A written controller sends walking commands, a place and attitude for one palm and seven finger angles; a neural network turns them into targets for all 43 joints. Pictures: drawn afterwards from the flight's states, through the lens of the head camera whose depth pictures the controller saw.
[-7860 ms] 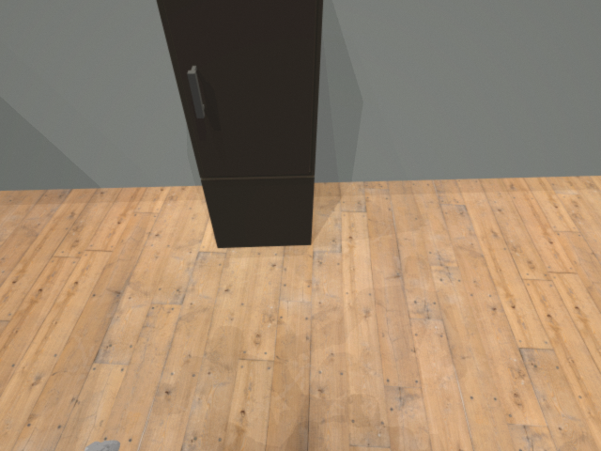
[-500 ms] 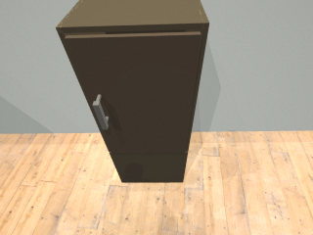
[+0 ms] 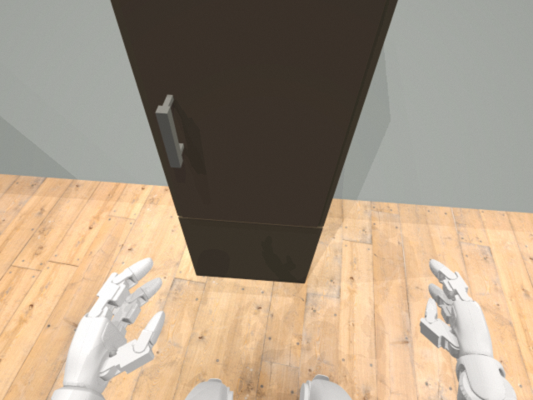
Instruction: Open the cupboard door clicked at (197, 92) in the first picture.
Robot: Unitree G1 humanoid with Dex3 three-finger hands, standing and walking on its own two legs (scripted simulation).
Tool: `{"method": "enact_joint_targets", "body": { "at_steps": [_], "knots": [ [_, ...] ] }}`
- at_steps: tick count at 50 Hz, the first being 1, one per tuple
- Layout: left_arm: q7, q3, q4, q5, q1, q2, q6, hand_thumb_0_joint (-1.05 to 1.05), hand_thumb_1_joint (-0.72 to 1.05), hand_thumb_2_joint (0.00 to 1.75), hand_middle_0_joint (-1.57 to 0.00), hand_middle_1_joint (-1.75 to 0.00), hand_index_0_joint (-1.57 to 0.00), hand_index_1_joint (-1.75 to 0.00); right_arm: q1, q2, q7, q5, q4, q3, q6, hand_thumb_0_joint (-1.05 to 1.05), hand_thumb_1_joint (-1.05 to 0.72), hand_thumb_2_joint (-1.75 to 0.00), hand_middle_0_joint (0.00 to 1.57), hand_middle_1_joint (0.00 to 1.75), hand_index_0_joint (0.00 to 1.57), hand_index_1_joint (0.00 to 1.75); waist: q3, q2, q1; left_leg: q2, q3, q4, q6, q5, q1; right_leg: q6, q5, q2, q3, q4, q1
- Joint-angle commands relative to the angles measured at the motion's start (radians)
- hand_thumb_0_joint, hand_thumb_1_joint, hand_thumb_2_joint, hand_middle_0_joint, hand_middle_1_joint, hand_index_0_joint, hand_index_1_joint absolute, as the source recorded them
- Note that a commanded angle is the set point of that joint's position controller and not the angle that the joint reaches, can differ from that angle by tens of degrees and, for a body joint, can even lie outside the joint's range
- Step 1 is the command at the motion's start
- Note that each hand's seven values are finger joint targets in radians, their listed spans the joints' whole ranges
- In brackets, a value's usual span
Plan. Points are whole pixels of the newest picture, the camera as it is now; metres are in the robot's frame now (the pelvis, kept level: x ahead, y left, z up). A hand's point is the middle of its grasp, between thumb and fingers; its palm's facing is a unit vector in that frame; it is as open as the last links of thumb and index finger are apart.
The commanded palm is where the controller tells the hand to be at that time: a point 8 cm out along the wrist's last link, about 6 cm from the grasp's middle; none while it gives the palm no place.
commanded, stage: raise the hand with hooked fingers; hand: left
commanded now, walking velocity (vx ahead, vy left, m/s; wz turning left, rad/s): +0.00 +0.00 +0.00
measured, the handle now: (172, 132) +0.55 +0.23 +0.06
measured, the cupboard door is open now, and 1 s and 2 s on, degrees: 0 0 0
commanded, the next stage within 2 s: move the hooked fingers beside the handle in 1.68 s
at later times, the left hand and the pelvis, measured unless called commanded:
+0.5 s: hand (96, 303) +0.22 +0.25 +0.04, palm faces +0.05 -1.00 -0.05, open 11.6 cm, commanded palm +0.20 +0.30 +0.05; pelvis -0.01 +0.04 +0.00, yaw +0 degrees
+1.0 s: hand (68, 265) +0.26 +0.30 +0.07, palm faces +0.05 -1.00 -0.06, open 13.8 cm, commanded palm +0.24 +0.35 +0.07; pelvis +0.00 +0.04 +0.02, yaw +1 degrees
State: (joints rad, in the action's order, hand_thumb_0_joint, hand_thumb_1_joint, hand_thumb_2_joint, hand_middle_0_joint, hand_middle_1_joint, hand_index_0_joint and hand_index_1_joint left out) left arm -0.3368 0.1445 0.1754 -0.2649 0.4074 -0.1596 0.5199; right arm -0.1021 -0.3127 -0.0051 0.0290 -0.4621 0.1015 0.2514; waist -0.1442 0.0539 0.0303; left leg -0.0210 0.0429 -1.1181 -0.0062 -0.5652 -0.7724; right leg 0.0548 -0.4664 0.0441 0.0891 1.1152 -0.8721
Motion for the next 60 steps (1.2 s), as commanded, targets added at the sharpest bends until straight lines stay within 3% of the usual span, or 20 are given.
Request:
{"method": "enact_joint_targets", "body": {
  "at_steps": [1,2,5,7,9,13,15,17,20,22,24,27,30,39,46,49,52,58,60],
  "knots": [
    [0.081,0.117,-0.451,-0.006,-0.073,-0.168,0.066,0.0,0.39,0.68,-0.24,-0.63,-0.24,-0.63,-0.076,-0.037,-0.02,-0.009,0.14,-0.007,0.006,0.0,-0.9,-0.9,0.2,0.3,0.2,0.3,-0.242,-0.134,-0.02,0.04,-0.03,0.088,0.031,0.309,-0.023,-0.029,0.216,-0.024,-0.141,-0.169,0.263],
    [0.084,0.099,-0.5,-0.001,-0.13,-0.18,0.074,0.0,0.36,0.67,-0.24,-0.64,-0.24,-0.64,-0.089,-0.048,-0.025,-0.02,0.134,-0.018,0.001,0.0,-0.9,-0.9,0.2,0.3,0.2,0.3,-0.227,-0.1,-0.051,0.03,-0.05,0.074,0.036,0.321,-0.024,-0.027,0.239,-0.04,-0.116,-0.138,0.22],
    [0.063,0.041,-0.458,0.012,-0.15,-0.145,0.077,0.0,0.29,0.64,-0.24,-0.69,-0.24,-0.69,-0.09,-0.048,-0.034,-0.019,0.099,-0.036,0.012,0.0,-0.9,-0.9,0.2,0.3,0.2,0.3,-0.178,-0.136,-0.082,0.021,-0.069,0.07,0.033,0.268,-0.039,-0.029,0.158,-0.046,-0.081,-0.141,0.134],
    [0.026,0.049,-0.382,0.0,-0.177,-0.177,0.039,0.0,0.25,0.62,-0.25,-0.72,-0.25,-0.72,-0.08,-0.065,-0.046,-0.014,0.084,-0.05,0.018,0.0,-0.9,-0.9,0.2,0.3,0.2,0.3,-0.15,-0.117,-0.091,0.019,-0.083,0.067,0.035,0.215,-0.071,-0.026,0.084,-0.054,-0.075,-0.145,0.108],
    [-0.004,0.08,-0.345,-0.012,-0.136,-0.191,-0.015,0.0,0.2,0.6,-0.25,-0.75,-0.25,-0.75,-0.084,-0.066,-0.051,-0.004,0.078,-0.05,0.027,0.0,-0.9,-0.9,0.2,0.3,0.2,0.3,-0.214,-0.118,-0.064,0.023,-0.088,0.099,0.031,0.206,-0.056,-0.031,0.067,-0.048,-0.063,-0.158,0.147],
    [-0.014,0.152,-0.317,-0.054,-0.077,-0.219,-0.134,0.0,0.11,0.56,-0.26,-0.81,-0.26,-0.81,-0.064,-0.056,-0.054,0.007,0.098,-0.06,0.024,0.0,-0.9,-0.9,0.2,0.3,0.2,0.3,-0.261,-0.083,-0.017,0.032,-0.091,0.162,0.025,0.243,-0.045,-0.035,0.088,-0.046,-0.042,-0.18,0.244],
    [0.016,0.18,-0.344,-0.06,-0.071,-0.224,-0.143,0.0,0.06,0.54,-0.26,-0.84,-0.26,-0.84,-0.064,-0.047,-0.054,0.005,0.094,-0.059,0.026,0.0,-0.9,-0.9,0.2,0.3,0.2,0.3,-0.273,-0.074,-0.005,0.03,-0.094,0.186,0.022,0.277,-0.027,-0.036,0.119,-0.044,-0.028,-0.179,0.268],
    [0.043,0.2,-0.315,-0.063,-0.063,-0.233,-0.138,0.0,0.01,0.52,-0.26,-0.87,-0.26,-0.87,-0.059,-0.043,-0.052,-0.003,0.088,-0.061,0.027,0.0,-0.9,-0.9,0.2,0.3,0.2,0.3,-0.224,-0.05,0.002,0.027,-0.101,0.199,0.017,0.283,-0.035,-0.029,0.113,-0.051,-0.015,-0.177,0.254],
    [0.062,0.191,-0.288,-0.05,-0.116,-0.226,-0.093,0.0,-0.06,0.49,-0.27,-0.92,-0.27,-0.92,-0.083,-0.056,-0.051,-0.004,0.077,-0.06,0.034,0.0,-0.9,-0.9,0.2,0.3,0.2,0.3,-0.171,-0.054,-0.022,0.028,-0.095,0.209,0.015,0.205,-0.057,-0.033,0.026,-0.043,-0.02,-0.194,0.204],
    [0.055,0.182,-0.283,-0.046,-0.146,-0.24,-0.069,0.0,-0.1,0.47,-0.27,-0.94,-0.27,-0.94,-0.088,-0.073,-0.05,-0.004,0.084,-0.062,0.037,0.0,-0.9,-0.9,0.2,0.3,0.2,0.3,-0.151,-0.07,-0.024,0.027,-0.101,0.219,0.014,0.19,-0.048,-0.024,0.014,-0.047,-0.013,-0.186,0.181],
    [0.043,0.173,-0.292,-0.04,-0.151,-0.242,-0.055,0.0,-0.15,0.45,-0.27,-0.98,-0.27,-0.98,-0.113,-0.081,-0.05,-0.002,0.081,-0.057,0.042,0.0,-0.9,-0.9,0.2,0.3,0.2,0.3,-0.184,-0.121,-0.029,0.025,-0.097,0.226,0.009,0.214,0.0,-0.023,0.045,-0.045,-0.008,-0.184,0.176],
    [0.029,0.191,-0.279,-0.051,-0.179,-0.269,-0.059,0.0,-0.22,0.42,-0.28,-1.02,-0.28,-1.02,-0.129,-0.094,-0.051,-0.001,0.079,-0.056,0.041,0.0,-0.9,-0.9,0.2,0.3,0.2,0.3,-0.185,-0.101,-0.035,0.025,-0.106,0.232,0.005,0.249,0.012,-0.021,0.077,-0.05,-0.004,-0.185,0.193],
    [0.022,0.204,-0.291,-0.054,-0.206,-0.281,-0.065,0.0,-0.29,0.39,-0.29,-1.07,-0.29,-1.07,-0.14,-0.097,-0.052,0.001,0.078,-0.054,0.037,0.0,-0.9,-0.9,0.2,0.3,0.2,0.3,-0.187,-0.15,-0.034,0.023,-0.105,0.245,-0.005,0.295,0.053,-0.022,0.114,-0.049,0.0,-0.192,0.199],
    [-0.017,0.253,-0.204,-0.066,-0.305,-0.334,-0.099,0.0,-0.5,0.3,-0.3,-1.2,-0.3,-1.2,-0.158,-0.106,-0.053,0.002,0.072,-0.062,0.011,0.0,-0.9,-0.9,0.2,0.3,0.2,0.3,-0.182,-0.153,-0.039,0.016,-0.105,0.255,-0.017,0.387,0.104,-0.022,0.19,-0.058,0.003,-0.211,0.231],
    [-0.078,0.295,-0.107,-0.087,-0.441,-0.387,-0.129,0.0,-0.5,0.3,-0.3,-1.2,-0.3,-1.2,-0.158,-0.109,-0.061,0.004,0.062,-0.074,0.005,0.0,-0.9,-0.9,0.2,0.3,0.2,0.3,-0.192,-0.141,-0.044,0.021,-0.1,0.264,-0.01,0.378,0.107,-0.023,0.212,-0.059,-0.007,-0.235,0.266],
    [-0.104,0.322,-0.067,-0.093,-0.493,-0.426,-0.132,0.0,-0.5,0.3,-0.3,-1.2,-0.3,-1.2,-0.158,-0.112,-0.063,0.003,0.054,-0.08,0.004,0.0,-0.9,-0.9,0.2,0.3,0.2,0.3,-0.208,-0.164,-0.038,0.022,-0.097,0.267,-0.008,0.392,0.118,-0.019,0.222,-0.059,-0.014,-0.239,0.283],
    [-0.124,0.351,-0.023,-0.106,-0.524,-0.457,-0.132,0.0,-0.5,0.3,-0.3,-1.2,-0.3,-1.2,-0.165,-0.116,-0.066,0.0,0.049,-0.081,0.005,0.0,-0.9,-0.9,0.2,0.3,0.2,0.3,-0.211,-0.126,-0.04,0.022,-0.094,0.263,0.0,0.399,0.108,-0.018,0.244,-0.063,-0.02,-0.245,0.304],
    [-0.159,0.392,0.048,-0.111,-0.6,-0.512,-0.133,0.0,-0.5,0.3,-0.3,-1.2,-0.3,-1.2,-0.182,-0.122,-0.067,0.002,0.037,-0.08,-0.001,0.0,-0.9,-0.9,0.2,0.3,0.2,0.3,-0.235,-0.146,-0.037,0.021,-0.083,0.274,0.003,0.425,0.123,-0.02,0.271,-0.058,-0.032,-0.258,0.335],
    [-0.168,0.379,0.097,-0.115,-0.58,-0.488,-0.137,0.0,-0.5,0.3,-0.3,-1.2,-0.3,-1.2,-0.186,-0.121,-0.066,0.004,0.037,-0.079,-0.004,0.0,-0.9,-0.9,0.2,0.3,0.2,0.3,-0.211,-0.128,-0.038,0.022,-0.078,0.281,0.006,0.408,0.112,-0.022,0.263,-0.056,-0.034,-0.271,0.336]
  ]
}}
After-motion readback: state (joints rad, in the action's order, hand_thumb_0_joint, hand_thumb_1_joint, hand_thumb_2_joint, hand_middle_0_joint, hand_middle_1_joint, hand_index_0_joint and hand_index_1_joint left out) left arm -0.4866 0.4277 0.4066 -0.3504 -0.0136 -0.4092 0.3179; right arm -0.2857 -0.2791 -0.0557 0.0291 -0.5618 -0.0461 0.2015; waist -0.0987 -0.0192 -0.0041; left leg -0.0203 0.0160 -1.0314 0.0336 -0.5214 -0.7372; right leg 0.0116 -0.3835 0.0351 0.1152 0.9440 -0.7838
